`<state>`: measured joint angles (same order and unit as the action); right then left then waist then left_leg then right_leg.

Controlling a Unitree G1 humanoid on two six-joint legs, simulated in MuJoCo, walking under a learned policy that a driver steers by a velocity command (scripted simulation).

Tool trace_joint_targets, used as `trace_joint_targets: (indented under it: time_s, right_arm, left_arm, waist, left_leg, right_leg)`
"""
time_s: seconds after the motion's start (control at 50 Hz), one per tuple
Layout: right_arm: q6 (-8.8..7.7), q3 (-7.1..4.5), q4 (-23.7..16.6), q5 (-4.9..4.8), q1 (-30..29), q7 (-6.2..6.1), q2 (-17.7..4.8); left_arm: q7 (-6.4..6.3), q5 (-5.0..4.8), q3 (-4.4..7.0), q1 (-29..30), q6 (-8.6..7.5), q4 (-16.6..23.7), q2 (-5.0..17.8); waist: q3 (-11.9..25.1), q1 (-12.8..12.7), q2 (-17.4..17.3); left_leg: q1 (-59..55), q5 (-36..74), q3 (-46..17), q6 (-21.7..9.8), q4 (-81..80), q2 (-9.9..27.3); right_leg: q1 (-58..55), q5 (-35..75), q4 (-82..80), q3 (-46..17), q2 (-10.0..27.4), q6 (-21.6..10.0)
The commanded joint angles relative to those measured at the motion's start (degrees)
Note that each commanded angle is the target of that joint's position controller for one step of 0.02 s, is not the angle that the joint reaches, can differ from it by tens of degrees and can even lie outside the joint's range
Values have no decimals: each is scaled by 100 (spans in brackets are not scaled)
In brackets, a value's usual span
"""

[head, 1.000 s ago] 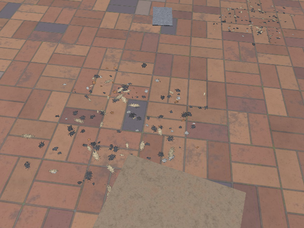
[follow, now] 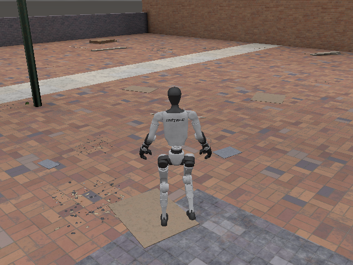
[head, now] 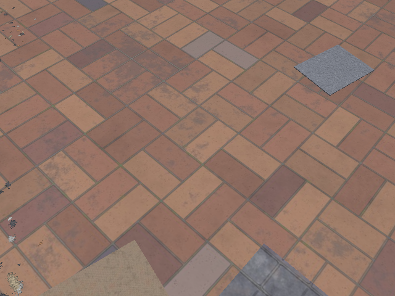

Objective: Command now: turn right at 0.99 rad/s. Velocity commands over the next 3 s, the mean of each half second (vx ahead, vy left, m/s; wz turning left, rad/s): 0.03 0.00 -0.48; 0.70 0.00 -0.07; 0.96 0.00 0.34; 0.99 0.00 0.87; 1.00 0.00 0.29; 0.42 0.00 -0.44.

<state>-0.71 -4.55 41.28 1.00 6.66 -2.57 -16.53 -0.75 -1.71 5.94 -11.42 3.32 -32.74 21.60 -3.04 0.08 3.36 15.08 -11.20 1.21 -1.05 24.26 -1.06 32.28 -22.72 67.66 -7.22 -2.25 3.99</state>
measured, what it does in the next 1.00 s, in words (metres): walks ahead: right foot, then left foot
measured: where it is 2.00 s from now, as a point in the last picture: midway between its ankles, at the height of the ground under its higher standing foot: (245, 132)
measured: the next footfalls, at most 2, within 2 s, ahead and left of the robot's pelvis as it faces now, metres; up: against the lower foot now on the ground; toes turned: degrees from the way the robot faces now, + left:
right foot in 0.28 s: +0.04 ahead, -0.16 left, +0.00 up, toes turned -11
left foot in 0.74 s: +0.16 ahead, +0.06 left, +0.00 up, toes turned -10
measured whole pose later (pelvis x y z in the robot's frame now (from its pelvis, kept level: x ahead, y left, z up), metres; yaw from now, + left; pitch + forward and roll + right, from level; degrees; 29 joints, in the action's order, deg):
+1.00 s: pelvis +0.22 -0.05 +0.00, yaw -13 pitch +3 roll +0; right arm -4.7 -1.7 48.1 0.7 29.6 1.5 -14.9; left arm 4.3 2.6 1.8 -8.7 -1.1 -38.4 17.0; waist 1.8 3.8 3.1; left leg -1.8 -17.0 2.9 -2.5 12.0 -1.7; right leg 41.6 -3.5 53.6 0.2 4.3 -0.6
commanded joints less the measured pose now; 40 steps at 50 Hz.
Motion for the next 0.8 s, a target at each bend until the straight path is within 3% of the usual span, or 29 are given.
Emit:
trace_joint_targets:
  time_s: [0.02, 0.06, 0.1, 0.18, 0.24, 0.26, 0.28, 0.3, 0.32, 0.34, 0.38, 0.42, 0.44, 0.46, 0.48, 0.5, 0.54, 0.64, 0.66, 0.68, 0.7, 0.72, 0.74, 0.76, 0.78, 0.8]
  right_arm:
    - [17, -168, -424, 39, -11, -94, -863]
    - [46, -210, -389, 44, 222, -55, -981]
    - [69, -255, -376, 5, 216, 36, -1125]
    - [66, -288, -383, -155, 17, 221, -1251]
    - [36, -243, -297, -349, -45, 263, -1182]
    - [16, -155, -159, -356, 256, 270, -930]
    - [-13, 4, -203, -79, 496, 302, -510]
    - [-43, 119, -400, 122, 470, 329, -298]
    - [-13, -44, -414, -40, 67, 260, -814]
    - [32, -91, -399, -181, 0, 232, -913]
    - [127, -122, -216, -113, 209, 152, -913]
    - [170, -105, -125, -88, 461, 153, -809]
    - [149, -66, -76, -100, 630, 194, -724]
    - [105, -40, -108, -161, 523, 251, -689]
    - [57, -24, -236, -217, 249, 290, -681]
    - [0, -22, -345, -256, -13, 316, -719]
    - [-161, -4, -411, -259, -148, 371, -699]
    - [-426, 83, -403, -291, -21, 460, -540]
    - [-165, 118, -349, 229, 145, 572, -455]
    - [-94, 114, -299, 226, 363, 596, -413]
    - [-96, 96, -159, 183, 800, 573, -473]
    - [-152, 59, 60, 148, 1553, 526, -605]
    - [-245, -38, 236, 224, 2579, 441, -1091]
    - [-275, -179, 165, 203, 2652, 395, -1762]
    - [-251, -174, 79, 166, 2188, 356, -1565]
    - [-270, -75, -11, 89, 1749, 363, -1211]
  left_arm:
    - [28, -33, 71, 235, -71, 594, 327]
    - [47, 16, 22, 418, -91, 710, 237]
    - [64, 85, -42, 423, -111, 750, 102]
    - [83, 89, -50, 250, -80, 641, 114]
    - [122, 83, -4, -115, -49, 487, 116]
    - [101, 97, 51, -300, -55, 401, 270]
    - [27, 106, 147, -465, -73, 445, 694]
    - [-12, 250, 120, -208, -122, 628, 1022]
    - [53, 342, 72, -408, -240, 536, 707]
    - [86, 336, 5, -220, -331, 400, 580]
    - [75, 204, -59, 307, -393, 339, 395]
    - [43, 227, -145, 549, -405, 286, 228]
    - [28, 188, -130, 304, -402, 167, 202]
    - [31, 110, -78, -12, -401, 59, 310]
    - [38, 68, -54, -122, -423, 10, 411]
    - [36, 86, -48, -136, -464, -21, 461]
    - [32, 105, -35, -209, -578, -82, 475]
    - [128, -16, -8, -272, -731, -157, 556]
    - [233, 418, -20, -381, -643, -310, 560]
    - [281, 391, -21, -203, -598, -300, 518]
    - [282, 348, -44, -81, -575, -303, 439]
    - [261, 373, -118, 114, -584, -264, 217]
    - [257, 392, -270, 555, -630, -72, -280]
    - [221, 350, -328, 804, -691, 310, -411]
    - [200, 390, -294, 722, -698, 293, -182]
    - [246, 407, -242, 637, -699, 166, 26]
  waist:
    - [417, 178, -1128]
    - [573, 339, -1120]
    - [732, 311, -1086]
    - [804, 175, -1270]
    - [844, -119, -1273]
    - [907, -158, -974]
    - [1235, -45, 227]
    - [1251, 99, 1431]
    - [1482, -404, 787]
    - [1111, -254, 678]
    - [802, -38, 554]
    - [850, 160, 481]
    - [1062, 96, 490]
    - [990, -114, 582]
    - [726, -236, 747]
    - [424, -289, 802]
    - [211, -305, 631]
    - [77, -219, 422]
    - [288, -152, 458]
    - [172, 48, 373]
    - [170, 312, 79]
    - [230, 677, -338]
    - [344, 1216, -1682]
    - [166, 1125, -2065]
    - [-19, 798, -1253]
    - [-57, 504, -831]
  left_leg:
    - [-1098, 1286, -781, -1150, -852, 1486]
    - [-1400, 1618, -697, -1290, -817, 1672]
    - [-1383, 2005, -504, -1333, -723, 1754]
    - [-1046, 2261, -171, -1217, -523, 1802]
    - [-914, 2042, -60, -867, 73, 1763]
    - [-470, 1614, 180, -509, 520, 1555]
    - [597, -264, 634, 61, 1674, 1094]
    - [1908, -2848, 575, 484, 2900, 503]
    - [1861, -2830, -52, 562, 3718, 533]
    - [1892, -2499, -176, 528, 3952, 587]
    - [1791, -1787, -258, 550, 3813, 625]
    - [1245, -1261, -190, 615, 3738, 510]
    - [1233, -1047, -42, 603, 3457, 477]
    - [1401, -916, 55, 533, 3212, 463]
    - [1636, -837, 29, 425, 2886, 473]
    - [1839, -829, -45, 308, 2578, 500]
    - [1934, -792, -145, 112, 2010, 547]
    - [1210, -774, 32, -107, 1193, 474]
    - [577, -843, 480, -74, 918, 155]
    - [-61, -394, 642, -83, 624, 45]
    - [-814, -422, 723, -88, 482, -81]
    - [-1805, -715, 461, -148, 420, 70]
    - [-2475, -2300, -1372, -370, -604, 1367]
    - [-2526, -4042, -3908, -858, -1662, 2433]
    - [-2258, -4295, -4241, -1136, -1647, 2628]
    - [-2044, -3723, -3544, -982, -1413, 2315]
  right_leg:
    - [866, 290, 22, 472, 534, 218]
    - [818, 176, -399, 511, 684, 282]
    - [385, 16, -960, 578, 697, 232]
    - [-665, 69, -2187, 911, 452, 16]
    - [-1697, 992, -4025, 1027, 231, -368]
    - [-2509, 1785, -4724, 880, 208, -549]
    - [-3685, 3734, -4670, -456, 1266, -833]
    - [-3820, 5261, -4371, -1821, 2584, -1956]
    - [-3264, 4812, -4518, -1700, 2611, -2456]
    - [-2997, 4322, -4587, -1175, 2169, -2197]
    - [-2654, 3901, -4631, -639, 1701, -1738]
    - [-2279, 4288, -4640, -281, 1500, -1696]
    - [-2467, 2873, -4874, -265, 1396, -1683]
    - [-2592, 801, -5217, -508, 1390, -1703]
    - [-2562, -654, -5532, -892, 1473, -1705]
    - [-2522, -1211, -5756, -1216, 1616, -1721]
    - [-2633, -1187, -5877, -1382, 1763, -1729]
    - [-2154, -965, -5858, -1133, 1718, -1721]
    - [-1944, -1219, -5837, -707, 1336, -1540]
    - [-1430, -1282, -5636, -508, 1178, -1440]
    - [-862, -1447, -5222, -357, 1012, -1358]
    - [-78, -1352, -4440, -158, 785, -1249]
    - [812, -787, -2189, 526, 158, -978]
    - [2292, -807, -836, 287, -424, -929]
    - [2681, -126, -150, -315, 10, -967]
    - [2596, 440, -101, -253, 250, -912]
Over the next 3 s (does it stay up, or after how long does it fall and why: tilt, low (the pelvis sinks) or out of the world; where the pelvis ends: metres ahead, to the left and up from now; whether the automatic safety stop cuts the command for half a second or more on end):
stays up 1.82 0.20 -0.03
